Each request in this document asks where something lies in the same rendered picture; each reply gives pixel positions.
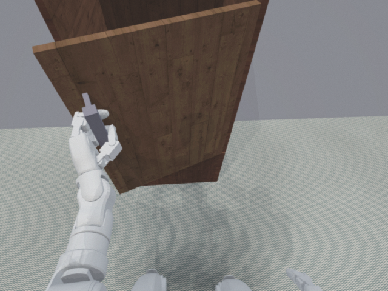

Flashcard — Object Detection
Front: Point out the robot right thigh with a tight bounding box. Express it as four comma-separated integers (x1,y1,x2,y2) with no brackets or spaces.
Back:
215,279,252,291

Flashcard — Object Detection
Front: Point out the robot thigh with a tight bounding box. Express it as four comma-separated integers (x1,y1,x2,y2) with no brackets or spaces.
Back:
215,279,252,291
131,273,167,291

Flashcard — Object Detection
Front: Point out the robot left forearm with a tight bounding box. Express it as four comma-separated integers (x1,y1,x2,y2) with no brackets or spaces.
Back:
45,170,116,291

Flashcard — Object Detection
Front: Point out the robot right hand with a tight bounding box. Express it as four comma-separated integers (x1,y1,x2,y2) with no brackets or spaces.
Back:
286,268,322,291

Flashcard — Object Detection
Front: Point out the handle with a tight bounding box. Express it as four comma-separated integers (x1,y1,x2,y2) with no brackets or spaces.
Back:
82,93,109,147

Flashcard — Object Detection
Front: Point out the cupboard door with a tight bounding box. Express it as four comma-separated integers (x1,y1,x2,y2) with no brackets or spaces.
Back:
32,0,261,194

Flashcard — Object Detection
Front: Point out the robot left hand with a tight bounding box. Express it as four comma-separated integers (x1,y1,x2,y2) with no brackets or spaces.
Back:
69,110,122,176

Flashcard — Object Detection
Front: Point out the robot left thigh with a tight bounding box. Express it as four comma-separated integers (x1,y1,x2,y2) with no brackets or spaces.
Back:
131,273,167,291

